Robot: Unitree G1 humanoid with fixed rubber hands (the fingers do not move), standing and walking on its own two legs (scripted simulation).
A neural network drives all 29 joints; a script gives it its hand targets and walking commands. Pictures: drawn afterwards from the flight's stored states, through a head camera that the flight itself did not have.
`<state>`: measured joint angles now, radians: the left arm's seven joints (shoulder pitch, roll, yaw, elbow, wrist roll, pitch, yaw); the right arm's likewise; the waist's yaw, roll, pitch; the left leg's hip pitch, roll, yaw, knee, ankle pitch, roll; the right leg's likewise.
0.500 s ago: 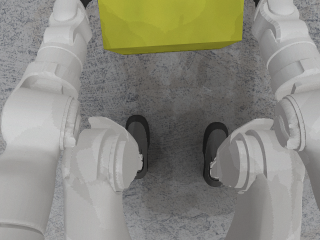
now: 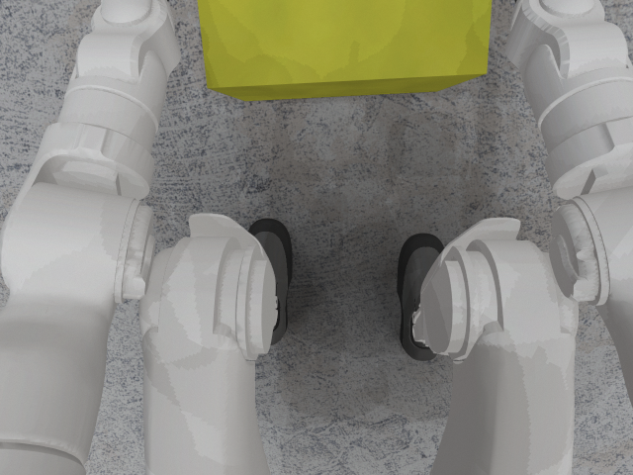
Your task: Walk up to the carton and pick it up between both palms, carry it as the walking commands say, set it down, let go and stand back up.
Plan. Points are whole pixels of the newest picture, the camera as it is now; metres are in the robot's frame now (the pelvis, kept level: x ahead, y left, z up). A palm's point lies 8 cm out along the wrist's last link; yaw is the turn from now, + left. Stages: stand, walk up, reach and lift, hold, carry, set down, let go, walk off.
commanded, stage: reach and lift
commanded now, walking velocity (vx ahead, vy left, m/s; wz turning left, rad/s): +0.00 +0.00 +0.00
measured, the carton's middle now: (340, 19) +0.53 +0.03 -0.24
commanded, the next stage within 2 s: none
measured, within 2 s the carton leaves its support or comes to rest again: neither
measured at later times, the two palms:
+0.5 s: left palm out of the picture +0.53 +0.21 -0.10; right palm out of the picture +0.55 -0.13 -0.10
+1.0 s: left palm out of the picture +0.52 +0.20 -0.04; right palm out of the picture +0.52 -0.14 -0.04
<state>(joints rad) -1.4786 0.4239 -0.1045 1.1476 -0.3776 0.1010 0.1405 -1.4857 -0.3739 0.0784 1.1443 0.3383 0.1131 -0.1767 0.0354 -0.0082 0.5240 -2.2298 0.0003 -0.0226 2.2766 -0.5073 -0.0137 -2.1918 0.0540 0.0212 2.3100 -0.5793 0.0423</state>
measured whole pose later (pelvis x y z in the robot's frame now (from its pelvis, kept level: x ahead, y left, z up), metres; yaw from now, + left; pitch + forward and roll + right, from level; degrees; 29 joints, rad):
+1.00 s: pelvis -0.02 +0.00 +0.06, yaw +0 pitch +22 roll -2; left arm -1.35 0.29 0.15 0.72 -0.14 0.35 0.28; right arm -1.29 -0.23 -0.24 0.66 0.13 0.36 -0.27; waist 0.04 0.00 0.53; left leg -2.01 -0.02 -0.04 2.08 -0.46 -0.01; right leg -1.96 0.04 0.01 2.10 -0.53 0.04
